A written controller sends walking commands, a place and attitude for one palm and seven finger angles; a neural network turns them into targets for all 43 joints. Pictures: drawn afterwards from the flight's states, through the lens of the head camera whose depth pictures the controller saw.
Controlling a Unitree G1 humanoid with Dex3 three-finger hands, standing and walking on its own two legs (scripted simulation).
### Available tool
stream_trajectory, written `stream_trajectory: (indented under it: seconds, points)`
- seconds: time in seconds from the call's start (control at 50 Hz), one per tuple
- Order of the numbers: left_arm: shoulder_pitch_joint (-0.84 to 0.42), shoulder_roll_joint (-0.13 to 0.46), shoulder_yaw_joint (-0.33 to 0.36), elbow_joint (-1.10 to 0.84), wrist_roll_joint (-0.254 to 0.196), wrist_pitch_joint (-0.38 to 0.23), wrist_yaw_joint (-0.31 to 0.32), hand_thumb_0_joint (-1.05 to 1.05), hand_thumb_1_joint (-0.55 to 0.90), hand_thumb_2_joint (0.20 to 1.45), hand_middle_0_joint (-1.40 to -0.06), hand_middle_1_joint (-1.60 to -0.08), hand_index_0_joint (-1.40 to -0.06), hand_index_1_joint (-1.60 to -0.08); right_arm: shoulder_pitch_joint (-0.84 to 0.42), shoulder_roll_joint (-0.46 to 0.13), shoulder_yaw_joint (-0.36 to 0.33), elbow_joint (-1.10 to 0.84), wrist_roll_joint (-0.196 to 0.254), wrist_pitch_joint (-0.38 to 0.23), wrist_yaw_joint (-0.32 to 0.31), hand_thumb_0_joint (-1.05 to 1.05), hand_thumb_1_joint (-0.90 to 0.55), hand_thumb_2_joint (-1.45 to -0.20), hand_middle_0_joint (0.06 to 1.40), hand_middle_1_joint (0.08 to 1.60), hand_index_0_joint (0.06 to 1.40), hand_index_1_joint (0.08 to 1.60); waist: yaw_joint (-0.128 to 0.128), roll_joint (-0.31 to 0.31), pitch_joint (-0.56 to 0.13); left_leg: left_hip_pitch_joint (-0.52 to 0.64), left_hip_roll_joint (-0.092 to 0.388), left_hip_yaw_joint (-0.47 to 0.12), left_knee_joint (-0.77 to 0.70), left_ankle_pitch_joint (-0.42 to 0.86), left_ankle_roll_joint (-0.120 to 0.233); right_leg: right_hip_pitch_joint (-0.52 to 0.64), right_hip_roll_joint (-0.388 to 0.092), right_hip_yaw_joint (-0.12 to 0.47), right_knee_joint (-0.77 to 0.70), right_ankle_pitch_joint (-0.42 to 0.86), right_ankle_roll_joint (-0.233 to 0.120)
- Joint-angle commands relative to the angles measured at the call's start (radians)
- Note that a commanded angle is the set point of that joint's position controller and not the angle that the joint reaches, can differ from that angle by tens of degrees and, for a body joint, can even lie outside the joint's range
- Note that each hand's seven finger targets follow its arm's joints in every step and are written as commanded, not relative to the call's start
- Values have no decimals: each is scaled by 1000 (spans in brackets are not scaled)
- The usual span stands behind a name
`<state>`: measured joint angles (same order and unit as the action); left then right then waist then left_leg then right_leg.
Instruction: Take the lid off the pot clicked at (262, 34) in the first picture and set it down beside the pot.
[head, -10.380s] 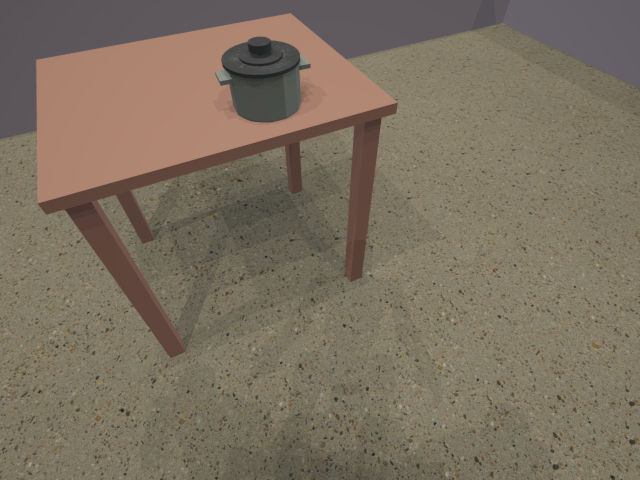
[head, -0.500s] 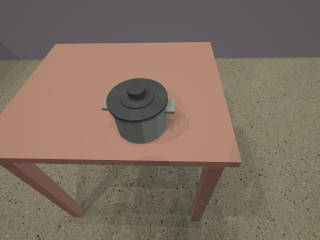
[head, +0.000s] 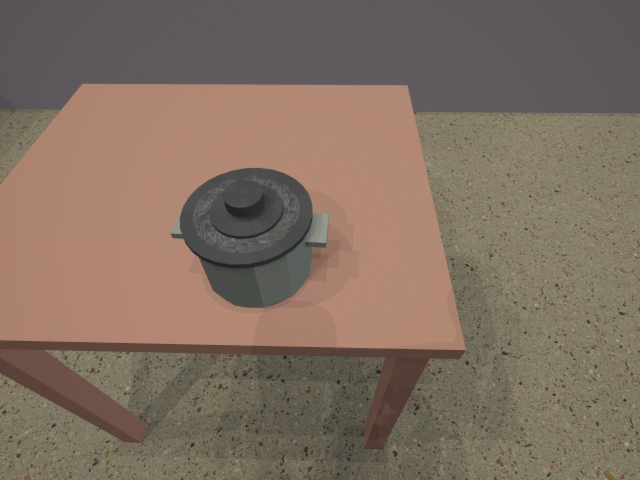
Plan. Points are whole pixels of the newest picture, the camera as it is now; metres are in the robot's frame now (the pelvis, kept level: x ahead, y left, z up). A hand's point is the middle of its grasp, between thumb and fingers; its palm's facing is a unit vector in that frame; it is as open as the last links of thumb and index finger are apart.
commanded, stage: look again from close up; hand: left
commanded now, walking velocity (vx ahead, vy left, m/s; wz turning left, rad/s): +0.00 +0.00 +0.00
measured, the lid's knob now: (243, 198) +0.42 +0.12 +0.13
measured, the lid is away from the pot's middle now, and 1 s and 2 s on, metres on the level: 0.00 0.00 0.00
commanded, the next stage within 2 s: shuffle to correct the standing spot in 0.76 s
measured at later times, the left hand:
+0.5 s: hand out of the picture +0.03 +0.16 -0.17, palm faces +0.02 -0.98 -0.21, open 7.3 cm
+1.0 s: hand out of the picture +0.01 +0.16 -0.17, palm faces +0.03 -0.98 -0.20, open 7.3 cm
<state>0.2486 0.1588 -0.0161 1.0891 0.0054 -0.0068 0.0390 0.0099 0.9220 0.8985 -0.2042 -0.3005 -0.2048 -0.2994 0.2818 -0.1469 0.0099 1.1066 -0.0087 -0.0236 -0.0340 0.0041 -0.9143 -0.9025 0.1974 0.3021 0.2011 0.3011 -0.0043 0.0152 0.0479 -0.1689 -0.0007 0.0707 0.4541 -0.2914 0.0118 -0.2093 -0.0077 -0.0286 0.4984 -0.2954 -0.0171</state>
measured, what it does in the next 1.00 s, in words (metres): stands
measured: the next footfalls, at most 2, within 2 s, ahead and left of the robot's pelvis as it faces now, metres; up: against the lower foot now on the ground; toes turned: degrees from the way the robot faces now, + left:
none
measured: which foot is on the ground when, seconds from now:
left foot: down 0.00-1.00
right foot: down 0.00-1.00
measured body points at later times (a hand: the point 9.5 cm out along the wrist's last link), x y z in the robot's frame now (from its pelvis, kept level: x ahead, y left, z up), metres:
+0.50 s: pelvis +0.02 -0.01 +0.00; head +0.05 -0.02 +0.45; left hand +0.03 +0.21 -0.15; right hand +0.02 -0.23 -0.16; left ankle -0.03 +0.11 -0.74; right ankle -0.02 -0.11 -0.74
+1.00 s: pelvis +0.02 -0.01 +0.00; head +0.05 -0.01 +0.45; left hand +0.01 +0.21 -0.16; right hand +0.01 -0.23 -0.16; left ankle -0.03 +0.11 -0.74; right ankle -0.02 -0.11 -0.74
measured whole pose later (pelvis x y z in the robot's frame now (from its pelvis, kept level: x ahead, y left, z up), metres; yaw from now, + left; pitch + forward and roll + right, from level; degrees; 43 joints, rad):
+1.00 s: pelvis +0.02 -0.01 +0.00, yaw +0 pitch +1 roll +1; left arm 0.29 0.15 -0.01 1.09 0.00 -0.01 0.05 0.01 0.92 0.90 -0.20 -0.30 -0.20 -0.30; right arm 0.28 -0.12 0.01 1.14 0.00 -0.02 -0.05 0.01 -0.92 -0.90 0.20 0.30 0.20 0.30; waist 0.01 -0.01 0.06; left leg -0.12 0.02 0.06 0.40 -0.29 -0.01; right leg -0.16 0.02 -0.04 0.44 -0.29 -0.04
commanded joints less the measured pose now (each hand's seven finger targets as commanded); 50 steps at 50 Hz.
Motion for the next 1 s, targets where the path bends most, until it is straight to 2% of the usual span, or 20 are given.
stream_trajectory:
  seconds: [0.0, 0.08, 0.14, 0.18, 0.2, 0.28, 0.3, 0.38, 0.42, 0.44, 0.58, 0.6, 0.64, 0.7, 0.76, 0.82, 0.9, 0.98]
  points:
    - [70, 110, 22, -29, 1, -17, 6, 0, 900, 900, -200, -300, -200, -300, 73, -72, -16, -22, 0, -11, -1, 0, -900, -900, 200, 300, 200, 300, 7, -23, -12, 21, 113, -96, -67, 247, 19, 11, -108, 95, -79, 297, -37]
    - [70, 106, 22, -29, 2, -19, 8, 0, 900, 900, -200, -300, -200, -300, 73, -75, -15, -15, 1, -11, -3, 0, -900, -900, 200, 300, 200, 300, 3, -19, -29, 41, 113, -91, -65, 275, 14, 25, -114, 100, -79, 342, -38]
    - [72, 108, 23, -31, 1, -20, 8, 0, 900, 900, -200, -300, -200, -300, 66, -75, -15, -10, 1, -9, -3, 0, -900, -900, 200, 300, 200, 300, 4, -25, -9, 36, 114, -89, -65, 267, 11, 25, -117, 103, -87, 365, -40]
    - [73, 109, 23, -30, 1, -22, 8, 0, 900, 900, -200, -300, -200, -300, 70, -74, -15, -6, 2, -9, -4, 0, -900, -900, 200, 300, 200, 300, 2, -26, -26, 47, 114, -87, -65, 280, 10, 39, -117, 105, -88, 389, -41]
    - [74, 112, 24, -31, 0, -22, 7, 0, 900, 900, -200, -300, -200, -300, 68, -69, -16, -5, 2, -9, -4, 0, -900, -900, 200, 300, 200, 300, 5, -41, -23, 43, 117, -86, -68, 274, 11, 44, -116, 97, -92, 385, -40]
    - [79, 109, 24, -28, 0, -24, 9, 0, 900, 900, -200, -300, -200, -300, 70, -72, -14, 0, 2, -10, -6, 0, -900, -900, 200, 300, 200, 300, 2, -6, -35, 63, 118, -84, -66, 308, 7, 53, -119, 102, -91, 420, -41]
    - [79, 113, 25, -30, -1, -24, 8, 0, 900, 900, -200, -300, -200, -300, 68, -70, -15, 1, 2, -10, -6, 0, -900, -900, 200, 300, 200, 300, 4, -29, -30, 61, 121, -86, -70, 301, 9, 55, -115, 97, -95, 413, -41]
    - [89, 106, 24, -27, 0, -25, 9, 0, 900, 900, -200, -300, -200, -300, 71, -71, -13, 4, 4, -10, -7, 0, -900, -900, 200, 300, 200, 300, 3, -17, -30, 64, 119, -83, -71, 305, 5, 61, -120, 102, -99, 433, -40]
    - [92, 107, 23, -26, -1, -25, 9, 0, 900, 900, -200, -300, -200, -300, 66, -73, -13, 5, 4, -9, -7, 0, -900, -900, 200, 300, 200, 300, 5, -32, -15, 54, 118, -83, -69, 297, 6, 61, -121, 100, -107, 439, -37]
    - [94, 106, 24, -26, 0, -25, 10, 0, 900, 900, -200, -300, -200, -300, 67, -69, -12, 5, 4, -9, -7, 0, -900, -900, 200, 300, 200, 300, 4, -16, -15, 55, 118, -81, -71, 298, 4, 62, -123, 101, -106, 445, -38]
    - [106, 101, 22, -20, 0, -26, 9, 0, 900, 900, -200, -300, -200, -300, 70, -66, -10, 11, 5, -10, -8, 0, -900, -900, 200, 300, 200, 300, 5, -13, -17, 70, 121, -82, -80, 298, 6, 60, -120, 101, -117, 417, -36]
    - [104, 104, 22, -19, -3, -24, 8, 0, 900, 900, -200, -300, -200, -300, 69, -62, -10, 12, 5, -9, -8, 0, -900, -900, 200, 300, 200, 300, 6, -32, -8, 61, 124, -84, -83, 282, 8, 61, -116, 96, -122, 401, -36]
    - [108, 98, 21, -17, -1, -24, 8, 0, 900, 900, -200, -300, -200, -300, 72, -65, -9, 12, 5, -9, -8, 0, -900, -900, 200, 300, 200, 300, 5, -12, -3, 59, 121, -82, -83, 276, 6, 55, -118, 103, -123, 394, -36]
    - [111, 99, 20, -18, -3, -23, 7, 0, 900, 900, -200, -300, -200, -300, 77, -60, -8, 15, 5, -11, -9, 0, -900, -900, 200, 300, 200, 300, 6, -25, -5, 61, 125, -85, -88, 282, 10, 60, -113, 98, -125, 384, -38]
    - [119, 91, 20, -15, -2, -24, 9, 0, 900, 900, -200, -300, -200, -300, 84, -61, -7, 18, 5, -14, -10, 0, -900, -900, 200, 300, 200, 300, 6, -7, -17, 65, 124, -85, -85, 303, 9, 65, -116, 98, -119, 392, -38]
    - [124, 87, 20, -12, -1, -24, 9, 0, 900, 900, -200, -300, -200, -300, 81, -62, -7, 20, 6, -13, -10, 0, -900, -900, 200, 300, 200, 300, 8, -30, 3, 53, 123, -84, -85, 283, 11, 58, -116, 98, -127, 382, -35]
    - [128, 102, 24, -24, -4, -21, 12, 0, 900, 900, -200, -300, -200, -300, 73, -57, -11, 10, 10, -13, -13, 0, -900, -900, 200, 300, 200, 300, 12, -17, -3, 64, 133, -88, -82, 390, 10, 55, -124, 103, -103, 479, -36]
    - [121, 118, 38, -54, 0, -12, 20, 0, 900, 900, -200, -300, -200, -300, 67, -69, -26, -20, 13, -5, -16, 0, -900, -900, 200, 300, 200, 300, 11, -1, -55, 79, 139, -82, -44, 486, 6, 52, -137, 117, -50, 558, -38]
